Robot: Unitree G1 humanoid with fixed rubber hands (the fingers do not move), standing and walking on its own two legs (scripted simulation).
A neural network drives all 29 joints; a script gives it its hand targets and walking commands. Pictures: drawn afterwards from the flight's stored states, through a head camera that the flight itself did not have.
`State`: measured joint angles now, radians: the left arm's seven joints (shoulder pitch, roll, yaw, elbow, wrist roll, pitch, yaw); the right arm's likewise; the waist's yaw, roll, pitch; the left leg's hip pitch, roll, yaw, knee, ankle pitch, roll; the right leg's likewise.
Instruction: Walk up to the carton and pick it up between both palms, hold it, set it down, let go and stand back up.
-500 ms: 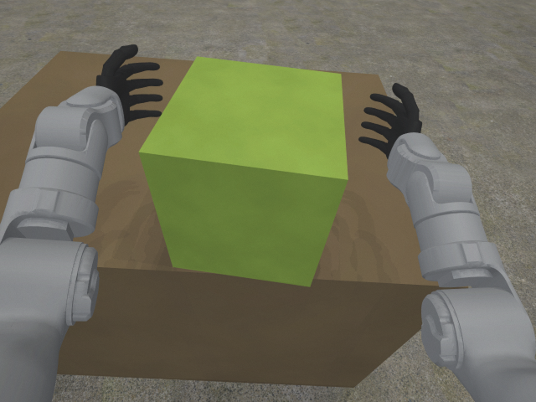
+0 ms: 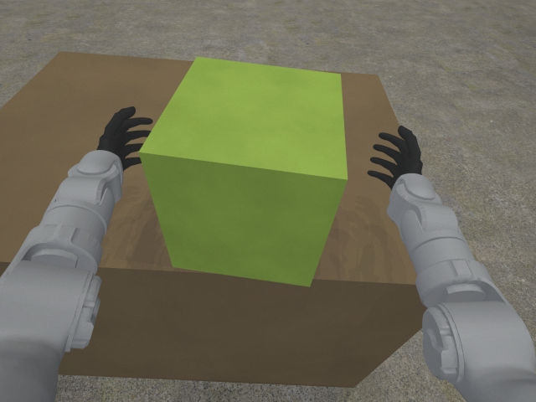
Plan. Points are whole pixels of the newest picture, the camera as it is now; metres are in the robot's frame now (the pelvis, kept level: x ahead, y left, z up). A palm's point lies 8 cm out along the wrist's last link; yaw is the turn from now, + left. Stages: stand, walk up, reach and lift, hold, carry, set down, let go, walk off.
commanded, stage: reach and lift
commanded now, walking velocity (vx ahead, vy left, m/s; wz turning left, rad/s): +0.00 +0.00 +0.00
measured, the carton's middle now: (254, 173) +0.46 +0.02 +0.10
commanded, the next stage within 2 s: none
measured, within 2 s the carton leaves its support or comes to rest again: leaves its support in 1.88 s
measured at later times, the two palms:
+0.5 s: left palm (145, 159) +0.45 +0.19 +0.13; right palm (371, 180) +0.43 -0.16 +0.12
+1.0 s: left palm (152, 155) +0.46 +0.18 +0.14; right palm (364, 183) +0.42 -0.15 +0.12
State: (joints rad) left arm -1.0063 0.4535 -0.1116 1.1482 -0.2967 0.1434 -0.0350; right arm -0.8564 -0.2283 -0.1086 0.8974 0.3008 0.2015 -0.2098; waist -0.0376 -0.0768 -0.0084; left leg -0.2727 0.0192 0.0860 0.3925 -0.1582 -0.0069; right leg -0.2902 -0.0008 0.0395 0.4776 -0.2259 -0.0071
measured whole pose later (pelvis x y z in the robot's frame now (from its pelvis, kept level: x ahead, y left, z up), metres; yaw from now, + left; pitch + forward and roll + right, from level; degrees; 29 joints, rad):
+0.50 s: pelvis +0.01 +0.00 +0.00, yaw +0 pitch +3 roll +1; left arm -0.99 0.34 -0.11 1.19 -0.34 0.03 -0.03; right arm -0.85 -0.12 -0.11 0.96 0.24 0.11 -0.21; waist -0.04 -0.08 -0.03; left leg -0.28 0.02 0.08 0.41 -0.18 -0.01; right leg -0.29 0.00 0.04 0.48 -0.24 0.00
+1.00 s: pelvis +0.01 +0.00 +0.00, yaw +0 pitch +3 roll +1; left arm -0.99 0.30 -0.06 1.12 -0.27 0.10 0.00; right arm -0.85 -0.08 -0.11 0.96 0.22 0.12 -0.26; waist -0.04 -0.08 -0.03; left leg -0.28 0.02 0.08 0.41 -0.18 -0.01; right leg -0.29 0.00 0.04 0.48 -0.24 0.00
